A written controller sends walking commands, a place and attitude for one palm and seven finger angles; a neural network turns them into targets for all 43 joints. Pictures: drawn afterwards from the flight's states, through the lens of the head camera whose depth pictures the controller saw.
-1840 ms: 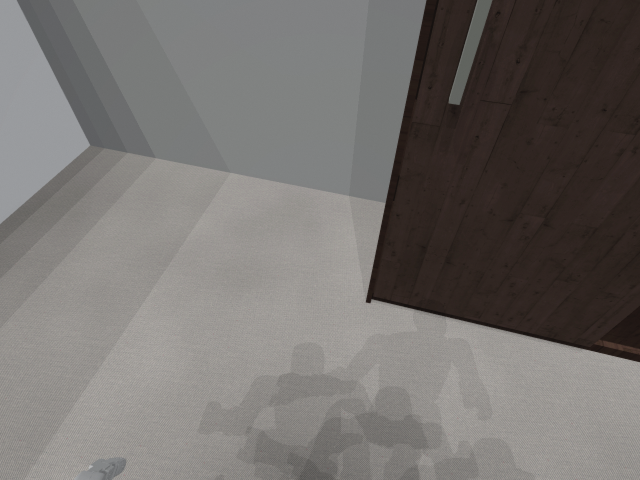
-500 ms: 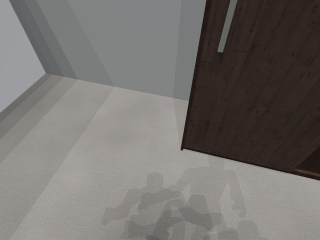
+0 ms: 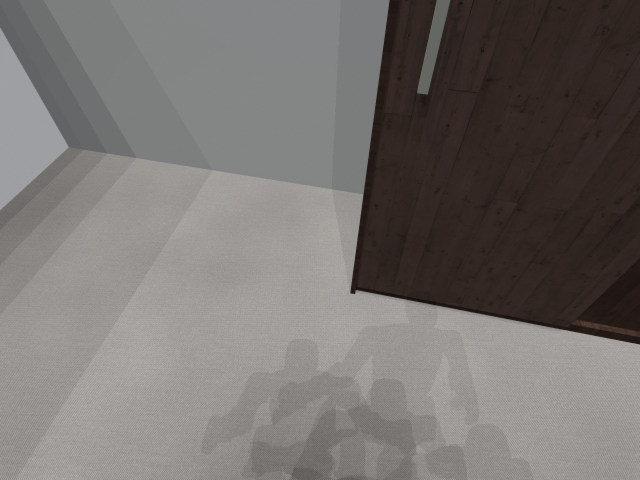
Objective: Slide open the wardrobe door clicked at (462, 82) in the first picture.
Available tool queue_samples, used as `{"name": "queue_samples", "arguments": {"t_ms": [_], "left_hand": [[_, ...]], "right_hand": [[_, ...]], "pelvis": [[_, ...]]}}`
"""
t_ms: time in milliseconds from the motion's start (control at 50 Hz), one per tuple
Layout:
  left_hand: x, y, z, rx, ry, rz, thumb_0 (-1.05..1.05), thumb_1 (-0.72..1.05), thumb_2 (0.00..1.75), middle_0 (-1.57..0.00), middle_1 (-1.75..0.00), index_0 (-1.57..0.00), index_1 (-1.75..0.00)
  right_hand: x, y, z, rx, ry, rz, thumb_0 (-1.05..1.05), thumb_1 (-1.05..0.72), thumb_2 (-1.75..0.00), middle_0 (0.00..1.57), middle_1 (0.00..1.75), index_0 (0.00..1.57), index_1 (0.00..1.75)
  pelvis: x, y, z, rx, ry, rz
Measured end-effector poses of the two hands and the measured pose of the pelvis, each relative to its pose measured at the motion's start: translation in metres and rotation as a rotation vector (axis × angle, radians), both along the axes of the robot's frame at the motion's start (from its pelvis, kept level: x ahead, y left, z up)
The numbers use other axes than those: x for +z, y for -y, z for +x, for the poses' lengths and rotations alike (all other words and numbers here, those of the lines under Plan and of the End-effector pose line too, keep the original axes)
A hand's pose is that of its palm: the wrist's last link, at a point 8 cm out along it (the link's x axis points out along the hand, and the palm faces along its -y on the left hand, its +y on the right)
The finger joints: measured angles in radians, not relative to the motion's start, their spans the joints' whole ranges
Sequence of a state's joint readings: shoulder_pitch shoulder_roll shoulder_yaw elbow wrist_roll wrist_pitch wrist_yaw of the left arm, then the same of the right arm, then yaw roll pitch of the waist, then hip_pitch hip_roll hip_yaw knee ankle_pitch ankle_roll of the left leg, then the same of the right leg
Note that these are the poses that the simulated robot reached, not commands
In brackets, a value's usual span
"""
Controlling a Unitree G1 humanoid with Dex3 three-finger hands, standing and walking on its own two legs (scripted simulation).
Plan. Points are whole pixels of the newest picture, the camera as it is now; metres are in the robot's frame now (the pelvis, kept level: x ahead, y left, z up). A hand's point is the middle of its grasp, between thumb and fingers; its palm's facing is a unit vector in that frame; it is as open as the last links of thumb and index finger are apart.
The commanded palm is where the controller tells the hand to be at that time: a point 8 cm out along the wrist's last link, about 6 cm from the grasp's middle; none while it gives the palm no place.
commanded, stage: turn to face it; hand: left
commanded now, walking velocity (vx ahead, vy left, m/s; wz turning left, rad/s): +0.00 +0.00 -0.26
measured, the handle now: (435, 32) +0.83 -0.16 +0.19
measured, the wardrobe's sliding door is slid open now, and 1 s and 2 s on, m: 0.00 0.00 0.00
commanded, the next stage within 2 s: take the last steps up to it in 0.28 s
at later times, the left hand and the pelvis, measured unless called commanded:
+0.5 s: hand out of the picture +0.06 +0.20 -0.18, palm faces -0.12 -0.97 -0.21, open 7.4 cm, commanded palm none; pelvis -0.01 +0.01 -0.01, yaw -8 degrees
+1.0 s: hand out of the picture +0.09 +0.15 -0.21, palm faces -0.17 -0.98 -0.08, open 7.4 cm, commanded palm none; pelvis +0.12 -0.02 -0.02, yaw -14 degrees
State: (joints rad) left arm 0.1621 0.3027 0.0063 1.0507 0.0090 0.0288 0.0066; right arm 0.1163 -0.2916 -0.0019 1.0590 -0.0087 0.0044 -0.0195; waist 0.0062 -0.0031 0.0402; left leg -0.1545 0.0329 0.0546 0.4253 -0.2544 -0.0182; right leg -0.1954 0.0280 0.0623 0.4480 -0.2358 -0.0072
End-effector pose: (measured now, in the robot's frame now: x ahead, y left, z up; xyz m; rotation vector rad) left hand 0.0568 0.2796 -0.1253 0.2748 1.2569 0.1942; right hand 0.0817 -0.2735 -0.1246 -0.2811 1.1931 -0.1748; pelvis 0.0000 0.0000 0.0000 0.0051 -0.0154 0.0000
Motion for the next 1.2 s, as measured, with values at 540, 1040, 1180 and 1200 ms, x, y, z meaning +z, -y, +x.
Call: {"name": "queue_samples", "arguments": {"t_ms": [540, 1040, 1180, 1200], "left_hand": [[-0.016, 0.04, 0.016, -0.125, -0.042, -0.104, 0.0, 0.91, 0.9, -0.2, -0.3, -0.2, -0.3], [-0.054, 0.081, 0.066, -0.128, -0.309, -0.202, 0.0, 0.91, 0.9, -0.2, -0.3, -0.2, -0.3], [-0.033, 0.097, 0.187, -0.178, -0.134, -0.192, 0.0, 0.91, 0.9, -0.2, -0.3, -0.19, -0.3], [-0.031, 0.101, 0.203, -0.188, -0.115, -0.19, 0.0, 0.91, 0.9, -0.2, -0.3, -0.19, -0.3]], "right_hand": [[-0.023, -0.044, -0.133, -0.265, -0.158, 0.099, 0.0, -0.91, -0.9, 0.2, 0.3, 0.2, 0.3], [-0.005, -0.011, 0.058, -0.279, 0.046, 0.027, 0.0, -0.91, -0.9, 0.2, 0.3, 0.2, 0.3], [0.006, -0.018, 0.028, -0.378, -0.149, 0.049, 0.0, -0.94, -0.9, 0.2, 0.3, 0.2, 0.3], [0.007, -0.019, 0.023, -0.393, -0.177, 0.059, 0.0, -0.93, -0.9, 0.2, 0.3, 0.2, 0.3]], "pelvis": [[-0.007, -0.005, -0.009, -0.151, -0.028, -0.01], [-0.016, 0.022, 0.133, -0.247, -0.02, -0.034], [0.004, 0.037, 0.181, -0.253, -0.032, -0.041], [0.005, 0.041, 0.188, -0.254, -0.033, -0.04]]}}
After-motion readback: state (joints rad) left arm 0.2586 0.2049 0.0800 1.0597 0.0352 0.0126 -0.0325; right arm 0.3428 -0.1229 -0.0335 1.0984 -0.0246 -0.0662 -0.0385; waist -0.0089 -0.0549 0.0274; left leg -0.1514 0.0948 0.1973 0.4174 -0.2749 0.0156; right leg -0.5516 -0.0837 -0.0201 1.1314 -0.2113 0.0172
